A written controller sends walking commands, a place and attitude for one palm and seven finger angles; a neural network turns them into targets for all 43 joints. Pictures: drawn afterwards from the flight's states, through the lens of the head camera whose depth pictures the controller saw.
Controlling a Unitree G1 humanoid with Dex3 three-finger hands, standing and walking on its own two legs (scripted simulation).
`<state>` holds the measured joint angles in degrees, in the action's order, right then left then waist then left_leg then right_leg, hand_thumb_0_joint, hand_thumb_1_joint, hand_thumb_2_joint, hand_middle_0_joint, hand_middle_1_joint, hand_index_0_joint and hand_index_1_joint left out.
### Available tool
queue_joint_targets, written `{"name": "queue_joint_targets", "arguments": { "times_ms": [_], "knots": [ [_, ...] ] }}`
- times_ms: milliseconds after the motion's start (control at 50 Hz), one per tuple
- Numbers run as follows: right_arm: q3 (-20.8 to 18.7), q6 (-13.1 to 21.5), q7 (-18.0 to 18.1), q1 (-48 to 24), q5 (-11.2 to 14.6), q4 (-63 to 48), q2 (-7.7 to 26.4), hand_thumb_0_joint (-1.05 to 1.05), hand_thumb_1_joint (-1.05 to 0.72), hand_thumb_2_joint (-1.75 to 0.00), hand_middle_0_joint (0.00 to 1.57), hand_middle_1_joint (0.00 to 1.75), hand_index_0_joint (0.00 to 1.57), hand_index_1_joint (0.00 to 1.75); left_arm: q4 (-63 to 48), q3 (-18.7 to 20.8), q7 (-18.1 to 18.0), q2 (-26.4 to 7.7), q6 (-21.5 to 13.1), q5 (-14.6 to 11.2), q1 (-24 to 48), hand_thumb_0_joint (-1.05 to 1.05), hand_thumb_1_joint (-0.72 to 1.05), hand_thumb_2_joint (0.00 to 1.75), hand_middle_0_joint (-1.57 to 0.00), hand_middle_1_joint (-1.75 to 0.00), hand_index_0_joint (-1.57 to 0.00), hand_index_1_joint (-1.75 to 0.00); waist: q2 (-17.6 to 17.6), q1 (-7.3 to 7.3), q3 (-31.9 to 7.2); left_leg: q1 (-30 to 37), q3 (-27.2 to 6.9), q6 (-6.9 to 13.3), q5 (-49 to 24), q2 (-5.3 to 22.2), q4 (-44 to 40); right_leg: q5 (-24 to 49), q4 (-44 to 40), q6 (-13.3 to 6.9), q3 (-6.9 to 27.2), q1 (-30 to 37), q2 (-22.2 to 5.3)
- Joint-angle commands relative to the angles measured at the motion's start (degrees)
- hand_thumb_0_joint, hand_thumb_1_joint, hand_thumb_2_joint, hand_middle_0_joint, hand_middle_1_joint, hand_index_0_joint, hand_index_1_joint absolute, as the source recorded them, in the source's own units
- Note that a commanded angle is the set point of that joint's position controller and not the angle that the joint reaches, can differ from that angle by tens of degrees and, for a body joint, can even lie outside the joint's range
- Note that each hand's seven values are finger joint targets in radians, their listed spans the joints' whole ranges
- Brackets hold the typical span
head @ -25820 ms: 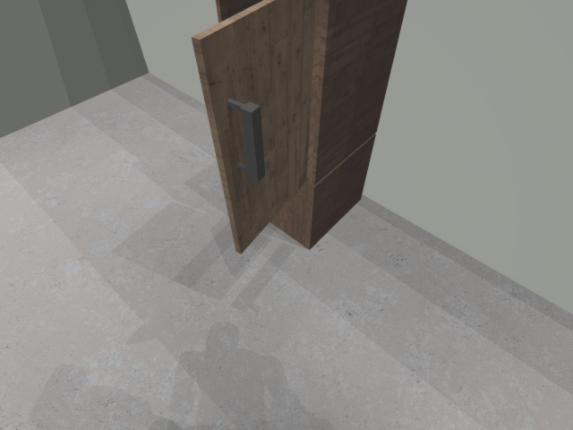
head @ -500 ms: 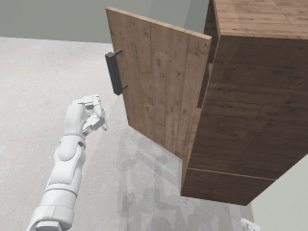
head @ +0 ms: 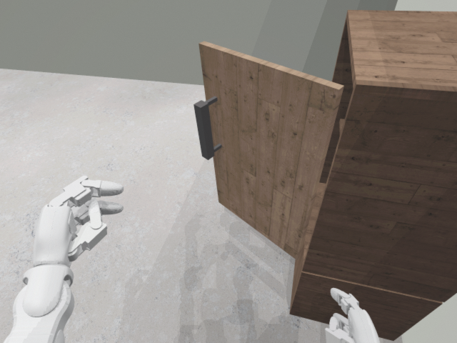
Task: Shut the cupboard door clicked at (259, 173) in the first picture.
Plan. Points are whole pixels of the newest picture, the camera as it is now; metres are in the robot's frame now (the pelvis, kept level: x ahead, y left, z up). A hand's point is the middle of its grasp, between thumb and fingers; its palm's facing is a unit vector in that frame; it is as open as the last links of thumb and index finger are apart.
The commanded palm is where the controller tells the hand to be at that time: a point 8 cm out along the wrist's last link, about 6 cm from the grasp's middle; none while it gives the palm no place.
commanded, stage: draw the hand back to the body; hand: left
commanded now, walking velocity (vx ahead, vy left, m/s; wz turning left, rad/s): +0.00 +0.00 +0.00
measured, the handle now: (210, 128) +0.64 +0.12 +0.03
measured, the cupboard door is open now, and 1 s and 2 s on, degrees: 61 61 61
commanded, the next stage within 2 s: step back with the hand held close in 0.60 s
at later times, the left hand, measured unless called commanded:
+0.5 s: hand (56, 252) +0.19 +0.26 +0.14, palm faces +0.44 -0.81 -0.39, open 7.3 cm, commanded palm +0.14 +0.30 +0.17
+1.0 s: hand (58, 242) +0.21 +0.26 +0.15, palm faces +0.34 -0.81 -0.48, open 7.4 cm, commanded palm +0.14 +0.31 +0.17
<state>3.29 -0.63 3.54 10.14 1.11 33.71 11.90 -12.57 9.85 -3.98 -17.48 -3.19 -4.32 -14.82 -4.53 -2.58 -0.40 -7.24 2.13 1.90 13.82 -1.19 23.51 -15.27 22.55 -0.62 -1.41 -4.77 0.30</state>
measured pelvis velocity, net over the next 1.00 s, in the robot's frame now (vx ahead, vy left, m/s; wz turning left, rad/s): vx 0.00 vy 0.01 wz -0.03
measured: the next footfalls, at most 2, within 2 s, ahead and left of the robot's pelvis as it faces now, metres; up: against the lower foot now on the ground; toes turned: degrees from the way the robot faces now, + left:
right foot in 1.82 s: -0.11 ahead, -0.11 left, +0.00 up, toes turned +11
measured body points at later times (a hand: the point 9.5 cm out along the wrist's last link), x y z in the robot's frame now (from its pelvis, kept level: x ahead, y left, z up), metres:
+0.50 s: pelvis +0.00 +0.00 +0.00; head -0.01 -0.03 +0.45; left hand +0.16 +0.30 +0.17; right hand +0.19 -0.23 -0.09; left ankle -0.01 +0.10 -0.74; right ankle -0.03 -0.11 -0.74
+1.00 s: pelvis +0.00 +0.01 -0.01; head +0.01 +0.00 +0.44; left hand +0.18 +0.31 +0.17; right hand +0.16 -0.24 -0.09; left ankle -0.01 +0.10 -0.74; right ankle -0.03 -0.11 -0.74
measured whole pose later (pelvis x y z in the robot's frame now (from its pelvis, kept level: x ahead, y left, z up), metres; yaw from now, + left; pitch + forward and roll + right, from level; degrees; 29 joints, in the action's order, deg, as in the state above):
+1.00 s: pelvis +0.00 +0.01 -0.01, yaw -2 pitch +2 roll -1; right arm -1.2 -2.1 4.6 9.9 1.2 33.2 14.8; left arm -23.5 21.1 -5.9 -22.6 -7.5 -3.9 -29.9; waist -3.4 -0.4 -1.1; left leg -14.7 4.0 2.8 15.6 -0.7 28.5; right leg -15.7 26.5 0.5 0.4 -12.4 0.5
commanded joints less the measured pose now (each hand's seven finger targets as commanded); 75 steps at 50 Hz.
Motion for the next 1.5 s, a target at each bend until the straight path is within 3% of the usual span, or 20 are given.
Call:
{"name": "queue_joint_targets", "arguments": {
  "times_ms": [0, 120, 200, 300, 380, 500, 600, 660, 700, 720, 740, 780, 900, 960, 1020, 1080, 1320, 1380, 1440, 1480],
  "knots": [
    [-3.09, 2.71, 0.69, -7.38, -0.05, -8.93, 6.37, 0.0, -0.9, -0.9, 0.2, 0.3, 0.2, 0.3, -13.97, 9.67, -0.9, -10.98, -2.79, -0.37, 2.48, 0.0, 0.9, 0.9, -0.47, -0.6, -0.47, -0.6, 3.6, -0.18, -5.62, 3.31, -1.17, -0.58, -15.59, 2.44, -2.89, 16.21, -2.97, -0.07, -0.19, 0.0, -0.15],
    [-3.64, 4.67, 0.76, -7.44, -0.12, -8.56, 6.18, 0.0, -0.9, -0.9, 0.2, 0.3, 0.2, 0.3, -22.11, 15.45, -1.87, -14.45, -4.16, -0.42, -3.94, 0.0, 0.9, 0.9, -0.31, -0.42, -0.31, -0.42, -1.61, -0.96, -7.13, 3.58, -1.03, -0.66, -16.92, 2.31, -2.0, 16.18, -2.74, -0.08, -0.13, 0.73, -0.37],
    [-4.11, 6.26, 0.78, -6.77, -0.13, -8.05, 6.4, 0.0, -0.9, -0.9, 0.2, 0.3, 0.2, 0.3, -23.64, 19.42, -2.64, -16.27, -4.63, -0.51, -10.32, 0.0, 0.9, 0.9, -0.2, -0.3, -0.2, -0.3, 0.19, -1.41, -6.08, 2.43, -1.01, -0.68, -17.72, 2.44, -1.49, 16.56, -2.47, 0.03, -0.37, 0.28, -0.28],
    [-4.65, 6.68, 1.09, -5.74, -0.19, -6.86, 7.48, 0.0, -0.9, -0.9, 0.2, 0.3, 0.2, 0.3, -18.07, 14.36, -2.39, -11.38, -3.8, -0.14, -6.65, 0.0, 0.9, 0.9, -0.2, -0.3, -0.2, -0.3, 2.95, 0.37, 0.74, 1.3, -0.85, -0.27, -11.62, 2.56, -2.56, 11.15, -3.72, 0.41, -0.23, -5.05, -0.39],
    [-4.84, 7.05, 1.67, -6.0, -0.33, -6.97, 7.58, 0.0, -0.9, -0.9, 0.2, 0.3, 0.2, 0.3, -18.43, 15.44, -2.7, -12.95, -4.43, 0.04, -4.86, 0.0, 0.9, 0.9, -0.2, -0.3, -0.2, -0.3, 4.44, -0.25, -2.22, 1.89, -0.98, 0.25, -8.88, 2.24, -3.02, 8.36, -3.96, 0.42, 0.17, -3.77, -0.59],
    [-4.28, 8.24, 1.48, -6.45, -0.6, -7.18, 6.68, 0.0, -0.9, -0.9, 0.2, 0.3, 0.2, 0.3, -24.18, 17.6, -3.14, -15.33, -5.15, 0.18, -7.17, 0.0, 0.9, 0.9, -0.2, -0.3, -0.2, -0.3, -1.93, -1.36, -7.52, 3.06, -0.69, -0.21, -15.0, 1.88, -1.73, 15.07, -2.48, -0.03, 0.41, 0.56, -0.7],
    [-4.08, 8.04, 1.19, -6.26, -0.53, -6.82, 6.45, 0.0, -0.9, -0.9, 0.2, 0.3, 0.2, 0.3, -21.23, 17.61, -2.87, -14.25, -4.6, 0.01, -8.49, 0.0, 0.9, 0.9, -0.2, -0.3, -0.2, -0.3, -0.85, -1.0, -2.17, 1.1, -0.73, -0.77, -14.17, 2.3, -2.39, 13.75, -3.13, -0.07, -0.05, -1.58, -0.34],
    [-4.3, 7.4, 1.24, -6.16, -0.49, -6.83, 6.82, 0.0, -0.9, -0.9, 0.2, 0.3, 0.2, 0.3, -17.74, 17.44, -2.38, -13.4, -4.12, -0.35, -9.37, 0.0, 0.9, 0.9, -0.2, -0.3, -0.2, -0.3, 2.61, -0.93, 0.29, 0.54, -0.57, -0.44, -12.55, 2.54, -2.82, 12.37, -4.27, 0.09, 0.05, -2.87, -0.19],
    [-4.5, 7.01, 1.14, -6.0, -0.39, -7.16, 6.9, 0.0, -0.9, -0.9, 0.2, 0.3, 0.2, 0.3, -18.44, 16.81, -2.16, -12.91, -4.31, -0.38, -8.57, 0.0, 0.9, 0.9, -0.2, -0.3, -0.2, -0.3, 3.03, -0.73, -1.33, 1.32, -0.48, -0.32, -12.51, 2.56, -2.77, 12.23, -3.8, 0.22, 0.13, -2.48, -0.34],
    [-5.26, 5.9, 0.96, -5.69, 0.38, -8.69, 8.81, 0.0, -0.9, -0.9, 0.2, 0.3, 0.2, 0.3, -21.03, 22.35, -2.7, -19.14, -6.64, -0.16, -2.39, 0.0, 0.9, 0.9, -0.2, -0.3, -0.2, -0.3, 2.38, 1.18, -1.01, -1.69, -1.15, 0.81, -7.77, 3.75, 0.83, 14.95, -6.12, -0.1, 6.48, -6.28, -3.69],
    [-5.23, 5.38, 1.14, -5.79, -0.06, -7.59, 8.27, 0.0, -0.9, -0.9, 0.2, 0.3, 0.2, 0.3, -17.27, 19.85, -2.55, -16.12, -7.3, -0.16, -7.13, 0.0, 0.9, 0.9, -0.2, -0.3, -0.2, -0.3, 5.14, 1.52, -2.79, -1.59, -1.76, 0.87, -6.99, 3.49, 2.56, 16.99, -5.94, -0.55, 7.51, -6.52, -5.61],
    [-5.34, 4.42, 0.98, -6.18, -0.14, -7.79, 7.98, 0.0, -0.9, -0.9, 0.2, 0.3, 0.2, 0.3, -17.44, 18.1, -2.51, -15.01, -7.71, 0.33, -8.97, 0.0, 0.9, 0.9, -0.2, -0.3, -0.2, -0.3, 6.11, 1.7, -4.36, -2.13, -1.42, 0.58, -7.2, 3.32, 4.37, 21.63, -4.91, -0.86, 8.74, -6.77, -7.53],
    [-6.28, 1.92, 1.67, -6.23, 0.17, -9.84, 8.27, 0.0, -0.9, -0.9, 0.2, 0.3, 0.2, 0.3, -22.74, 20.41, -3.52, -17.6, -8.45, 0.28, -12.71, 0.0, 0.9, 0.9, -0.2, -0.3, -0.2, -0.3, 3.81, 1.91, -13.4, -0.84, -1.33, 0.21, -23.54, 4.94, 4.85, 37.27, 3.93, -0.07, 5.66, -1.8, -6.51],
    [-6.47, 0.63, 2.03, -6.35, 0.23, -11.05, 8.73, 0.0, -0.9, -0.9, 0.2, 0.3, 0.2, 0.3, -25.19, 23.31, -3.98, -20.36, -8.19, 0.07, -14.51, 0.0, 0.9, 0.9, -0.2, -0.3, -0.2, -0.3, 2.65, 1.66, -14.2, -2.07, -2.48, 0.14, -30.0, 5.89, 4.82, 37.42, 6.4, 0.36, 4.54, -1.33, -5.05],
    [-6.44, -0.24, 2.11, -5.69, 0.32, -12.17, 8.53, 0.0, -0.9, -0.9, 0.2, 0.3, 0.2, 0.3, -25.35, 23.65, -4.16, -19.68, -8.13, -0.23, -17.03, 0.0, 0.9, 0.9, -0.2, -0.3, -0.2, -0.3, 1.25, 1.82, -13.43, -4.4, -3.44, 0.15, -32.28, 7.2, 3.95, 33.87, 8.48, 0.49, 4.33, -1.47, -3.87],
    [-6.61, -0.39, 1.88, -5.2, 0.34, -12.49, 8.61, 0.0, -0.9, -0.9, 0.2, 0.3, 0.2, 0.3, -24.65, 23.19, -4.08, -18.54, -8.19, -0.35, -18.88, 0.0, 0.9, 0.9, -0.2, -0.3, -0.2, -0.3, 0.39, 1.95, -12.08, -7.74, -4.23, 0.26, -26.42, 8.2, 2.2, 26.46, 8.62, 0.67, 4.53, -2.15, -3.17],
    [-6.61, 3.19, 2.4, -4.26, 0.13, -12.5, 10.56, 0.0, -0.9, -0.9, 0.2, 0.3, 0.2, 0.3, -24.91, 21.97, -4.83, -16.14, -11.67, 2.76, -10.23, 0.0, 0.9, 0.9, -0.2, -0.3, -0.2, -0.3, -4.23, 2.49, -2.06, -40.88, -12.38, 5.53, 30.28, 13.03, -11.16, 5.34, 17.74, 2.37, 3.28, 8.68, 1.63],
    [-6.74, 4.64, 2.41, -4.26, -0.27, -12.07, 10.48, 0.0, -0.9, -0.9, 0.2, 0.3, 0.2, 0.3, -27.5, 22.6, -4.79, -16.61, -12.85, 3.71, -7.27, 0.0, 0.9, 0.9, -0.2, -0.3, -0.2, -0.3, -6.89, 2.26, -2.77, -43.7, -14.3, 6.28, 33.62, 14.68, -12.18, 4.14, 22.15, 2.67, 2.48, 10.79, 3.07],
    [-6.85, 5.91, 1.94, -3.69, -0.29, -11.48, 10.04, 0.0, -0.9, -0.9, 0.2, 0.3, 0.2, 0.3, -27.68, 23.11, -4.61, -16.6, -13.71, 3.25, -9.11, 0.0, 0.9, 0.9, -0.2, -0.3, -0.2, -0.3, -3.83, 2.38, -3.03, -39.07, -12.5, 5.04, 30.9, 12.81, -7.94, 2.58, 18.39, 1.44, 4.25, 5.99, 2.6],
    [-6.61, 6.61, 1.46, -3.22, -0.21, -11.1, 9.04, 0.0, -0.9, -0.9, 0.2, 0.3, 0.2, 0.3, -28.75, 22.47, -4.56, -16.07, -14.48, 2.32, -10.96, 0.0, 0.9, 0.9, -0.2, -0.3, -0.2, -0.3, -0.21, 2.94, -4.27, -28.97, -9.65, 2.73, 24.15, 8.98, -3.09, 2.87, 11.8, -0.35, 7.93, -2.92, 0.24]
  ]
}}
